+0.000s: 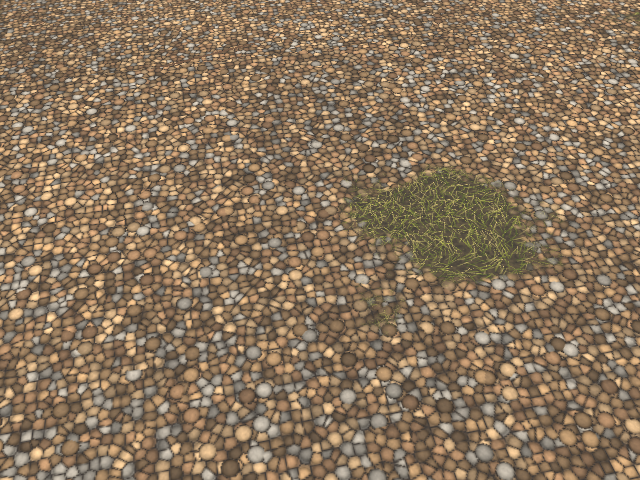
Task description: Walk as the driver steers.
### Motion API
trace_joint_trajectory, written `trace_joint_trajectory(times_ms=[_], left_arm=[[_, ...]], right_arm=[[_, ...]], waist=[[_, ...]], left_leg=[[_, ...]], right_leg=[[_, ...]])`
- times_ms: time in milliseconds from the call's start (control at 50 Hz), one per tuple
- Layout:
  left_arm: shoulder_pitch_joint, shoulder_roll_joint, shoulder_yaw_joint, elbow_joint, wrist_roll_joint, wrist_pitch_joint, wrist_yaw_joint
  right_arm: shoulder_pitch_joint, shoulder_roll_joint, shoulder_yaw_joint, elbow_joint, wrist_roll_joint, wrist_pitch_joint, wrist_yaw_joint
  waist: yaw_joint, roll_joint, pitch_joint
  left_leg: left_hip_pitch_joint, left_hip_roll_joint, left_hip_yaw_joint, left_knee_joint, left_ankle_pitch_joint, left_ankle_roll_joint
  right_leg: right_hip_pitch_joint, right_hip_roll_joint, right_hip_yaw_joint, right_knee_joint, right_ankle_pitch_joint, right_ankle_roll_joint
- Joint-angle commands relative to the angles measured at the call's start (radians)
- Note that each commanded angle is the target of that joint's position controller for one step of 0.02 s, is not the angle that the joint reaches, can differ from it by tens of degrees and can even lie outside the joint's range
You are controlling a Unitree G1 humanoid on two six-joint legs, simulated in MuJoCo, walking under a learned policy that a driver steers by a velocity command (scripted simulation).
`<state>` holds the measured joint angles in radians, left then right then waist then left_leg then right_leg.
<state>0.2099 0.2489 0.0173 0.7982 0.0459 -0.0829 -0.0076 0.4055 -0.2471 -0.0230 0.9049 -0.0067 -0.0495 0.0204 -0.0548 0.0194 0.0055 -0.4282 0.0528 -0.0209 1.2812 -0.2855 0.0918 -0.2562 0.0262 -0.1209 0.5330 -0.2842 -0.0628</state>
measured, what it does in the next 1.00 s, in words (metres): walks ahead: left foot, then right foot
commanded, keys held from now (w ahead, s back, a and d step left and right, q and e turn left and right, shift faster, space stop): w+q+shift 0.34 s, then w+shift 0.02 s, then w+e+shift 0.16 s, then e+shift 0.48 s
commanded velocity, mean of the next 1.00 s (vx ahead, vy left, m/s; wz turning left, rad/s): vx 0.72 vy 0.00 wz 0.05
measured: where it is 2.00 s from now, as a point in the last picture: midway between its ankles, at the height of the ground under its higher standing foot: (221, 317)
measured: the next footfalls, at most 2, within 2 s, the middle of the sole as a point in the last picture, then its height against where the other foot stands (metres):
left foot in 0.30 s outside the picture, level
right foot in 0.74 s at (251, 316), level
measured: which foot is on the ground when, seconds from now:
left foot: up 0.00-0.28, down 0.30-0.74, up 0.76-1.00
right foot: down 0.00-0.30, up 0.32-0.72, down 0.74-1.00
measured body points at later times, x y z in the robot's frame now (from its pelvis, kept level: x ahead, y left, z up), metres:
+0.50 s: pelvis +0.46 +0.10 +0.00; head +0.47 +0.10 +0.45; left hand +0.55 +0.38 -0.09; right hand +0.57 -0.16 -0.13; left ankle +0.43 +0.11 -0.73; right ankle +0.57 -0.06 -0.64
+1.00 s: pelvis +0.81 +0.17 +0.00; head +0.86 +0.16 +0.45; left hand +0.91 +0.47 -0.10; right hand +1.06 -0.06 -0.06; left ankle +0.91 +0.39 -0.66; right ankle +0.89 +0.15 -0.73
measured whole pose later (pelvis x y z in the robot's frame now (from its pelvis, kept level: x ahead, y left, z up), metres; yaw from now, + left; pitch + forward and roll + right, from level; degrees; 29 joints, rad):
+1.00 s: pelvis +0.81 +0.17 +0.00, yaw +0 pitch +3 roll +1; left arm 0.25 0.32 0.06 0.68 -0.02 -0.01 0.01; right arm 0.00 -0.27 -0.01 0.57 -0.03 -0.05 -0.04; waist 0.05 0.01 0.07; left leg -0.70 0.00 -0.24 1.01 -0.30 -0.09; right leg -0.38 0.22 0.17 0.43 -0.06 -0.13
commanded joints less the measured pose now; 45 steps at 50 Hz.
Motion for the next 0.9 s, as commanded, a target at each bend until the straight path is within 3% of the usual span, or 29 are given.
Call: trace_joint_trajectory(times_ms=[20,100,120,180,220,260,280,300,320,340,360,380,420,440,500,540,600,640,660,700,720,740,760,780,800,820,840,880,900], left_arm=[[0.088,0.095,0.037,0.002,-0.031,-0.041,0.001],[0.079,0.067,0.031,0.03,-0.032,-0.064,-0.003],[0.07,0.07,0.032,0.033,-0.032,-0.067,0.0],[0.114,0.136,0.041,0.046,-0.04,-0.071,0.018],[0.128,0.21,0.058,0.035,-0.036,-0.05,0.035],[0.066,0.269,0.078,0.006,-0.018,-0.007,0.049],[0.034,0.27,0.08,-0.009,-0.01,0.01,0.042],[0.001,0.205,0.072,-0.01,-0.014,0.008,0.023],[0.148,0.081,0.03,-0.12,-0.013,-0.013,0.01],[0.068,0.119,0.017,-0.166,-0.011,-0.041,0.013],[0.012,0.151,0.017,-0.161,-0.012,-0.056,0.013],[0.022,0.141,0.012,-0.149,-0.01,-0.05,0.012],[0.074,0.114,-0.002,-0.106,0.01,0.0,0.005],[0.08,0.105,-0.004,-0.095,0.006,0.024,-0.004],[-0.065,0.088,-0.01,-0.137,-0.022,0.045,-0.022],[-0.138,0.072,-0.012,-0.149,-0.031,0.035,-0.03],[-0.186,0.018,-0.025,-0.148,-0.038,0.012,-0.045],[-0.151,0.038,-0.017,-0.122,-0.034,0.004,-0.047],[-0.2,0.116,0.024,-0.165,-0.096,-0.03,-0.055],[0.006,0.19,0.063,-0.113,-0.097,-0.035,-0.07],[0.22,0.228,0.086,-0.055,-0.092,-0.021,-0.063],[0.412,0.23,0.09,0.003,-0.084,-0.005,-0.04],[0.358,0.233,0.068,-0.015,-0.026,-0.011,-0.031],[0.231,0.279,0.08,-0.093,0.027,-0.016,-0.023],[0.111,0.262,0.097,-0.183,0.0,0.001,-0.014],[0.027,0.215,0.084,-0.2,-0.044,0.014,-0.011],[-0.016,0.192,0.071,-0.215,-0.06,0.018,-0.011],[-0.042,0.2,0.076,-0.226,-0.052,0.026,-0.01],[-0.034,0.195,0.076,-0.219,-0.054,0.029,-0.007]], right_arm=[[-0.023,-0.057,-0.021,-0.076,-0.015,0.032,0.018],[-0.212,-0.02,-0.011,-0.172,-0.01,0.03,0.043],[-0.25,-0.027,-0.009,-0.186,-0.007,0.026,0.051],[-0.33,-0.039,-0.006,-0.215,-0.01,0.019,0.075],[-0.249,-0.086,-0.019,-0.192,-0.008,0.02,0.068],[0.037,-0.166,-0.054,-0.122,-0.007,0.028,0.049],[0.22,-0.216,-0.083,-0.066,-0.009,0.031,0.029],[0.177,-0.26,-0.117,-0.07,0.021,0.048,0.007],[0.044,-0.385,-0.126,-0.115,-0.026,0.056,0.009],[0.05,-0.386,-0.137,-0.153,-0.018,0.06,0.001],[0.037,-0.303,-0.12,-0.134,-0.019,0.051,-0.014],[0.001,-0.236,-0.099,-0.115,-0.018,0.038,-0.019],[-0.067,-0.169,-0.068,-0.124,-0.015,-0.003,-0.029],[-0.069,-0.149,-0.056,-0.117,-0.014,-0.024,-0.024],[-0.004,-0.171,-0.063,-0.088,-0.008,-0.063,-0.002],[0.022,-0.144,-0.054,-0.077,-0.002,-0.075,0.006],[0.059,-0.136,-0.04,-0.057,0.006,-0.089,-0.006],[0.039,-0.151,-0.037,-0.056,0.003,-0.093,-0.021],[0.018,-0.2,-0.046,-0.079,0.004,-0.067,-0.054],[-0.079,-0.243,-0.06,-0.122,-0.025,-0.023,-0.098],[-0.167,-0.249,-0.064,-0.157,-0.039,-0.012,-0.104],[-0.268,-0.226,-0.06,-0.182,-0.027,-0.011,-0.093],[-0.129,-0.024,-0.015,-0.226,-0.056,-0.023,-0.055],[0.05,-0.05,0.003,-0.24,0.002,-0.051,-0.026],[-0.032,-0.16,-0.013,-0.259,0.02,-0.063,-0.015],[-0.135,-0.18,-0.023,-0.288,0.011,-0.059,-0.015],[-0.148,-0.18,-0.027,-0.293,-0.005,-0.043,-0.024],[-0.146,-0.179,-0.032,-0.307,-0.018,-0.01,-0.036],[-0.153,-0.161,-0.029,-0.313,-0.026,-0.007,-0.045]], waist=[[0.026,-0.08,0.095],[0.004,-0.12,0.142],[0.001,-0.093,0.146],[0.011,-0.04,0.13],[-0.039,-0.091,0.044],[-0.195,-0.138,-0.108],[-0.266,-0.099,-0.181],[-0.241,0.089,-0.116],[0.0,0.28,-0.191],[-0.071,0.124,-0.317],[-0.048,-0.029,-0.135],[0.022,-0.107,-0.044],[0.094,-0.123,0.021],[0.106,-0.109,0.036],[0.052,-0.049,0.121],[0.016,-0.046,0.151],[-0.014,-0.023,0.107],[0.004,0.021,0.065],[0.003,0.07,-0.006],[0.123,0.114,-0.128],[0.23,0.12,-0.192],[0.338,-0.029,-0.181],[0.152,-0.404,-0.212],[0.096,-0.272,-0.487],[0.111,-0.084,-0.434],[0.061,0.095,-0.223],[0.017,0.153,-0.145],[-0.015,0.078,-0.035],[-0.013,0.053,-0.031]], left_leg=[[-0.288,0.097,-0.045,-0.011,0.031,-0.012],[-0.316,0.091,0.032,-0.197,0.265,0.001],[-0.275,0.079,0.064,-0.289,0.33,0.013],[-0.108,-0.008,0.185,-0.521,0.47,0.061],[0.0,-0.093,0.237,-0.546,0.386,0.083],[0.289,-0.149,0.21,-0.53,0.222,0.125],[0.506,-0.159,0.146,-0.591,0.138,0.156],[0.601,-0.104,-0.004,-0.688,0.069,0.192],[0.817,0.13,-0.52,-0.736,0.203,0.375],[0.863,0.207,-0.793,-0.966,-0.119,0.441],[0.688,0.211,-0.764,-1.068,-0.215,0.361],[0.508,0.186,-0.64,-1.068,-0.168,0.293],[0.223,0.104,-0.434,-1.09,-0.042,0.228],[0.135,0.076,-0.362,-1.113,-0.013,0.208],[0.147,0.024,-0.175,-1.197,0.192,0.139],[0.197,-0.015,-0.042,-1.19,0.483,0.065],[0.297,-0.015,0.096,-1.155,0.866,-0.012],[0.408,0.003,0.138,-1.096,1.011,-0.045],[0.491,0.025,0.113,-0.978,1.105,-0.091],[0.554,0.041,0.134,-0.73,1.223,-0.151],[0.445,0.034,0.132,-0.487,1.221,-0.168],[0.251,-0.094,0.154,-0.036,0.667,-0.203],[-0.216,-0.236,0.021,0.38,-0.412,-0.234],[-0.298,-0.217,-0.194,0.522,-0.354,-0.208],[-0.276,-0.155,-0.208,0.416,-0.235,-0.145],[-0.305,-0.122,-0.161,0.304,-0.188,-0.118],[-0.268,-0.089,-0.145,0.225,-0.157,-0.116],[-0.182,-0.061,-0.136,0.056,-0.139,-0.138],[-0.142,-0.059,-0.117,-0.036,-0.127,-0.152]], right_leg=[[0.123,-0.304,0.251,-0.396,0.095,-0.081],[0.084,-0.212,-0.043,-0.43,0.425,-0.032],[0.075,-0.19,-0.097,-0.443,0.466,-0.02],[0.145,-0.2,-0.171,-0.433,0.805,0.01],[0.279,-0.224,-0.174,-0.258,1.219,0.032],[0.271,-0.267,-0.144,0.141,1.408,0.026],[0.165,-0.257,-0.121,0.455,1.239,0.013],[-0.062,-0.056,-0.107,0.889,0.358,0.04],[-0.484,0.038,0.023,1.21,-0.222,0.1],[-0.598,0.016,0.2,1.211,-0.17,0.081],[-0.628,-0.05,0.21,1.087,-0.108,0.067],[-0.551,-0.112,0.198,0.949,-0.047,0.06],[-0.368,-0.171,0.185,0.828,-0.024,0.067],[-0.315,-0.193,0.179,0.772,-0.022,0.073],[-0.409,-0.213,0.124,0.552,0.152,0.053],[-0.408,-0.187,0.09,0.371,0.314,0.022],[-0.291,-0.08,-0.01,0.122,0.546,-0.016],[-0.238,-0.017,-0.039,0.042,0.62,-0.038],[-0.226,0.028,-0.003,0.026,0.605,-0.027],[-0.076,0.089,-0.017,0.009,0.564,-0.011],[0.137,0.083,0.015,0.027,0.566,-0.022],[0.323,-0.018,0.141,-0.1,0.687,-0.07],[0.627,-0.161,0.44,0.118,1.153,-0.186],[0.725,-0.365,0.838,-0.044,0.917,-0.368],[0.582,-0.331,0.845,-0.145,0.545,-0.363],[0.338,-0.261,0.774,-0.223,0.29,-0.326],[0.164,-0.235,0.75,-0.268,0.212,-0.3],[-0.073,-0.134,0.639,-0.294,0.346,-0.265],[-0.136,-0.09,0.567,-0.269,0.494,-0.249]])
